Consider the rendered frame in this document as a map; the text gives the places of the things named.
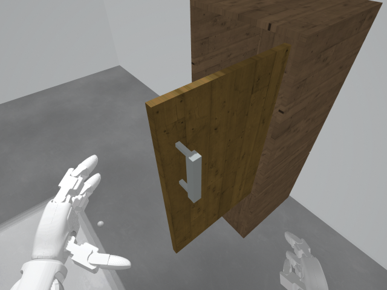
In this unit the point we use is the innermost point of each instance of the right robot hand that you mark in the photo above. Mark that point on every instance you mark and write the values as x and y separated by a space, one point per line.
309 274

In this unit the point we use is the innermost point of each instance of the cupboard door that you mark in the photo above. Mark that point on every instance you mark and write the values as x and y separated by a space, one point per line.
224 117

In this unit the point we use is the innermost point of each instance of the robot left forearm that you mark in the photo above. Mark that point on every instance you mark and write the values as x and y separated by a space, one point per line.
41 274

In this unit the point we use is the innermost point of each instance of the handle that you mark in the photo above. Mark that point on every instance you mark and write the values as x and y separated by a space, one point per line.
193 170

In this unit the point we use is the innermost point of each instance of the left robot hand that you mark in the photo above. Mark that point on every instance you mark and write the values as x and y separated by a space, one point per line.
59 219

